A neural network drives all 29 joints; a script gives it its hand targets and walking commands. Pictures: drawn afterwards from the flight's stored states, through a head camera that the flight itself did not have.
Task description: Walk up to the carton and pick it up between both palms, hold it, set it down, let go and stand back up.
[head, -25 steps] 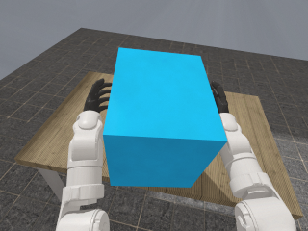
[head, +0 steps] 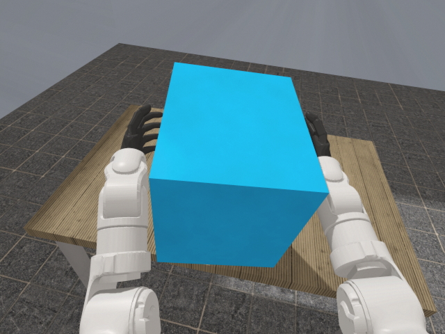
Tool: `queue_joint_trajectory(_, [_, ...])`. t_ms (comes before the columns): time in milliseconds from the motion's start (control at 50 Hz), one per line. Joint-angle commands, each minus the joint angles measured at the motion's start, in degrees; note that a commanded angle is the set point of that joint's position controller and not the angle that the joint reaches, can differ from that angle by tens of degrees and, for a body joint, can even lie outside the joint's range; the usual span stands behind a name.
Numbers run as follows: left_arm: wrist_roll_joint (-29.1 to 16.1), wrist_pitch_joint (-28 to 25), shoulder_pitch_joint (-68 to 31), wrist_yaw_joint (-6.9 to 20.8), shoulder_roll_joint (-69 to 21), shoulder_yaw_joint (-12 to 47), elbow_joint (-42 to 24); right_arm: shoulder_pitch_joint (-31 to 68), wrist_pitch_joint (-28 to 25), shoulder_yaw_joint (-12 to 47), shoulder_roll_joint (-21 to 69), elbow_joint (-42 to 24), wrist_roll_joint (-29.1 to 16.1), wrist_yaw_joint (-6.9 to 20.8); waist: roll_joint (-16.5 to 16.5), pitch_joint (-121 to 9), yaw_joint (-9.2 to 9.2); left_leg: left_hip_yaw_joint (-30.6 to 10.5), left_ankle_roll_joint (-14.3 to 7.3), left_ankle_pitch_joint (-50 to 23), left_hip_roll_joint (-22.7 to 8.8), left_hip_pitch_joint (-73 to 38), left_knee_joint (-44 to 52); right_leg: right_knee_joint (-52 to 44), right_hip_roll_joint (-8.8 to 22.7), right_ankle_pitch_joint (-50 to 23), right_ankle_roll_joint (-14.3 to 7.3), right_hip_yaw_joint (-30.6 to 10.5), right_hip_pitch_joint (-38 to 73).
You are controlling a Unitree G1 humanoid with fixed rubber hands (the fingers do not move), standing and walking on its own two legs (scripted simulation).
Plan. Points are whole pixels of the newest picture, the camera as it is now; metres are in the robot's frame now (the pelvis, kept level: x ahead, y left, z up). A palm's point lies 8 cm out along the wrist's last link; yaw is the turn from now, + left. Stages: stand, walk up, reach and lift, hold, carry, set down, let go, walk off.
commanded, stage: hold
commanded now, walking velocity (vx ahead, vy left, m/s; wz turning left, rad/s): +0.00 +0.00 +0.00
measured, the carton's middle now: (225, 167) +0.39 +0.00 +0.13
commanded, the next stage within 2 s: none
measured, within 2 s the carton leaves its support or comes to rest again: neither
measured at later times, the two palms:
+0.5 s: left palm (131, 147) +0.35 +0.16 +0.20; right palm (322, 152) +0.36 -0.16 +0.19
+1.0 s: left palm (129, 151) +0.35 +0.16 +0.19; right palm (318, 153) +0.36 -0.15 +0.19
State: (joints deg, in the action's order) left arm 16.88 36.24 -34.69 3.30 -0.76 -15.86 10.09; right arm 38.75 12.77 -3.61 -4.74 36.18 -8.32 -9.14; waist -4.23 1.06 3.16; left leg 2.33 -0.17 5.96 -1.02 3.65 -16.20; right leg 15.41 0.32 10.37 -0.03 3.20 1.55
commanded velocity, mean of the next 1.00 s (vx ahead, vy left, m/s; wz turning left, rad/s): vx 0.00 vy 0.00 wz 0.00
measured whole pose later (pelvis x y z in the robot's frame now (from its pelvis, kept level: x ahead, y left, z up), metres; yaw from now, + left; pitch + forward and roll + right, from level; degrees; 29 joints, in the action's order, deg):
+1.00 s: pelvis +0.00 +0.00 +0.00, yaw +0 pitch -8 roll +0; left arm 17.6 42.4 -31.4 4.3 -0.9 -15.4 1.4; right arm 37.8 17.6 -1.1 -5.1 30.8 -11.9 -10.0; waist -4.2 1.4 4.3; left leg 2.0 0.0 6.5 -1.0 1.7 -16.5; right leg 14.9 0.3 10.6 -0.1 3.5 4.0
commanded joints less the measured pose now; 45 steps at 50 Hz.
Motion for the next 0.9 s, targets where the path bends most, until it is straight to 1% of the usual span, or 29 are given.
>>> queue_joint_trajectory(0, [-8.1, -1.4, -28.5, 5.4, -31.6, 28.2, -11.0, 41.0, -3.7, 24.0, 32.7, -23.0, -6.4, 4.1, 5.0, -24.9, 0.75, -0.7, 1.1, -18.8, 2.5, -16.5, -4.2, -1.1, -3.7, -15.7, 2.5, 1.5, -0.8])
queue_joint_trajectory(40, [-9.7, -1.0, -28.0, 4.8, -32.3, 31.0, -14.6, 40.7, -2.9, 26.8, 33.5, -26.7, -8.5, 3.2, 5.7, -26.8, 1.47, -1.2, 1.7, -23.2, 3.0, -17.1, -5.6, -0.7, -3.9, -19.0, 2.7, 1.2, -0.2])
queue_joint_trajectory(80, [-9.3, 0.0, -26.9, 4.9, -31.4, 30.4, -15.1, 38.2, -1.5, 26.9, 33.0, -26.0, -9.0, 2.7, 5.2, -23.9, 2.01, -1.0, 1.6, -22.3, 3.2, -16.4, -5.1, -1.0, -3.7, -18.5, 3.0, 1.1, -0.4])
queue_joint_trajectory(120, [-6.9, 1.6, -25.2, 5.8, -29.2, 27.0, -13.1, 34.5, 0.4, 24.8, 31.5, -21.5, -8.0, 2.7, 3.9, -17.5, 2.05, -0.2, 1.1, -16.4, 3.0, -14.5, -2.6, -2.1, -3.2, -13.7, 3.1, 1.2, -1.1])
queue_joint_trajectory(160, [-4.7, 3.2, -25.1, 7.1, -27.1, 24.0, -10.5, 33.3, 2.1, 22.0, 30.1, -18.0, -6.6, 3.3, 3.3, -11.5, 1.70, 0.6, 0.4, -7.9, 2.4, -11.1, 0.7, -3.6, -2.8, -6.1, 2.5, 1.3, -2.6])
queue_joint_trajectory(200, [-3.7, 4.3, -26.3, 8.0, -26.3, 22.6, -8.7, 34.6, 3.1, 19.7, 29.7, -16.5, -5.7, 4.1, 3.4, -8.3, 1.45, 1.0, -0.1, -1.0, 1.9, -7.5, 3.1, -4.2, -2.4, -0.9, 1.9, 1.3, -3.2])
queue_joint_trajectory(240, [-4.0, 4.6, -28.0, 8.4, -27.0, 23.0, -8.5, 36.9, 3.1, 18.6, 30.3, -16.9, -5.5, 4.6, 4.1, -8.3, 1.41, 1.1, -0.2, 1.2, 1.8, -6.1, 3.6, -4.1, -2.3, 0.6, 1.6, 1.3, -3.2])
queue_joint_trajectory(280, [-5.3, 4.0, -29.9, 8.1, -28.4, 24.6, -9.6, 39.0, 2.3, 18.6, 31.6, -18.7, -5.6, 4.9, 4.8, -11.0, 1.55, 0.9, -0.1, -0.4, 1.8, -7.4, 2.7, -3.6, -2.4, -1.0, 1.7, 1.4, -3.4])
queue_joint_trajectory(340, [-8.2, 2.4, -32.5, 6.8, -30.4, 28.1, -11.9, 42.4, 0.6, 20.4, 33.2, -23.0, -6.3, 4.8, 5.7, -19.0, 1.72, 0.3, 0.3, -6.7, 2.1, -12.2, -0.5, -2.7, -2.8, -6.0, 1.9, 1.6, -4.1])
queue_joint_trajectory(380, [-9.4, 1.4, -32.8, 6.0, -31.0, 29.2, -12.1, 43.2, 0.1, 21.8, 33.6, -24.5, -6.7, 4.5, 5.8, -23.0, 1.56, 0.0, 0.3, -8.9, 2.4, -14.1, -1.9, -2.3, -3.0, -8.1, 2.1, 1.6, -4.5])
queue_joint_trajectory(440, [-8.3, 1.3, -30.4, 5.8, -29.8, 26.6, -9.6, 41.3, 0.4, 22.2, 32.9, -21.9, -5.9, 4.4, 4.0, -22.1, 0.73, 0.2, -0.6, -7.0, 2.5, -14.1, -1.4, -2.6, -2.8, -7.6, 2.6, 1.4, -4.6])
queue_joint_trajectory(500, [-5.5, 2.4, -27.8, 6.7, -27.7, 22.3, -6.9, 38.2, 1.1, 21.2, 31.8, -17.8, -4.9, 4.5, 2.0, -17.2, -0.21, 0.9, -1.5, -3.6, 2.3, -11.6, 0.7, -3.2, -2.5, -5.1, 2.9, 1.2, -3.5])
queue_joint_trajectory(560, [-4.4, 3.1, -27.5, 7.7, -27.2, 21.0, -6.7, 38.6, 1.2, 21.1, 31.9, -17.7, -5.3, 4.3, 1.6, -15.6, -0.50, 1.1, -1.4, -4.7, 2.4, -10.6, 1.1, -3.2, -2.5, -6.0, 2.8, 1.1, -1.6])
queue_joint_trajectory(600, [-4.8, 3.0, -27.9, 7.9, -27.9, 22.1, -7.9, 39.8, 0.9, 22.0, 32.6, -19.5, -6.1, 3.9, 2.0, -16.3, -0.09, 1.0, -0.9, -7.9, 2.7, -11.2, 0.2, -2.8, -2.6, -9.3, 2.9, 1.0, -0.5])
queue_joint_trajectory(660, [-6.5, 2.3, -28.7, 7.8, -29.5, 25.5, -11.0, 40.8, 0.4, 23.9, 33.6, -23.3, -7.6, 3.0, 3.3, -19.0, 1.04, 0.4, 0.2, -13.6, 3.2, -13.1, -2.0, -1.8, -2.9, -15.2, 3.3, 1.1, 0.4])
queue_joint_trajectory(700, [-7.5, 1.9, -29.2, 7.5, -30.0, 27.3, -12.8, 40.1, 0.5, 24.6, 33.8, -24.7, -8.3, 2.5, 4.3, -20.0, 1.86, 0.1, 0.9, -15.5, 3.4, -14.0, -2.9, -1.5, -2.9, -17.2, 3.4, 1.1, 0.0])
queue_joint_trajectory(740, [-7.7, 1.8, -28.9, 7.3, -29.8, 27.9, -13.6, 38.2, 1.0, 24.4, 33.3, -24.1, -8.4, 2.4, 5.0, -19.1, 2.42, 0.0, 1.3, -15.1, 3.4, -14.2, -2.8, -1.6, -2.9, -16.4, 3.4, 1.2, -0.9])
queue_joint_trajectory(780, [-7.1, 2.2, -27.9, 7.3, -29.0, 27.2, -13.4, 36.1, 1.7, 23.5, 32.4, -22.5, -7.9, 2.6, 5.2, -16.9, 2.56, 0.1, 1.3, -12.8, 3.1, -13.6, -1.9, -2.2, -2.9, -13.3, 3.1, 1.4, -1.9])
queue_joint_trajectory(840, [-6.0, 3.2, -26.8, 7.6, -27.9, 25.8, -12.3, 34.8, 2.5, 21.8, 31.1, -20.3, -7.0, 3.3, 5.1, -13.9, 2.23, 0.4, 1.0, -8.3, 2.4, -11.9, -0.1, -3.0, -2.9, -7.9, 2.5, 1.6, -2.9])
queue_joint_trajectory(880, [-5.7, 3.5, -26.6, 7.7, -27.7, 25.4, -12.0, 35.3, 2.6, 21.2, 30.7, -20.3, -6.7, 3.8, 5.0, -13.5, 1.91, 0.5, 0.9, -6.9, 2.1, -11.2, 0.5, -3.2, -2.9, -6.0, 2.2, 1.8, -2.9])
